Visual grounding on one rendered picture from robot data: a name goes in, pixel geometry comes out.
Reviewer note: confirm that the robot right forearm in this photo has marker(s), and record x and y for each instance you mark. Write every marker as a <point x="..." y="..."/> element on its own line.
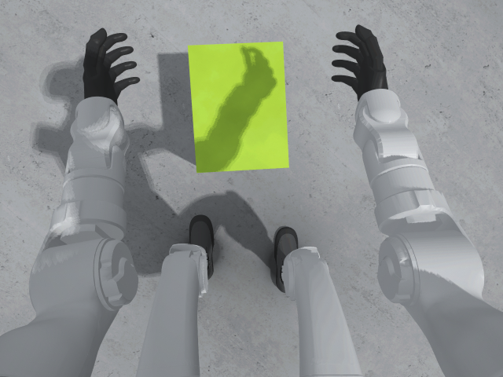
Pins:
<point x="406" y="200"/>

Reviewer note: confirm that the robot left forearm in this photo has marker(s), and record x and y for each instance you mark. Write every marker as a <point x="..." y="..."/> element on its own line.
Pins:
<point x="94" y="181"/>

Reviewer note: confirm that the right robot shin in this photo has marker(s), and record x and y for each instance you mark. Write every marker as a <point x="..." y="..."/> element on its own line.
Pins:
<point x="302" y="250"/>

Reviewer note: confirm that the robot right upper arm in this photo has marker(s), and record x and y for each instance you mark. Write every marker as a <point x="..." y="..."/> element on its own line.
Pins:
<point x="437" y="277"/>

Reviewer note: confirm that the robot right hand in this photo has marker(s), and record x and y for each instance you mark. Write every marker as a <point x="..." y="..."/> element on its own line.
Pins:
<point x="369" y="70"/>

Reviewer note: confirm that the robot right thigh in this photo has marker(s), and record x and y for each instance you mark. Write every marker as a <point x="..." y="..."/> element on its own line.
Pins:
<point x="325" y="345"/>

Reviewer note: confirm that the robot left upper arm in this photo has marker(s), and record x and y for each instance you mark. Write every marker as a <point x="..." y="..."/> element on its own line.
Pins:
<point x="77" y="290"/>

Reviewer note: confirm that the carton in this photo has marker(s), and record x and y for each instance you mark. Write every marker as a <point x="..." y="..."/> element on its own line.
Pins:
<point x="239" y="106"/>

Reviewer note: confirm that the robot left hand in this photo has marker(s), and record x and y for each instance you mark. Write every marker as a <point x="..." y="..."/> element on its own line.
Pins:
<point x="98" y="77"/>

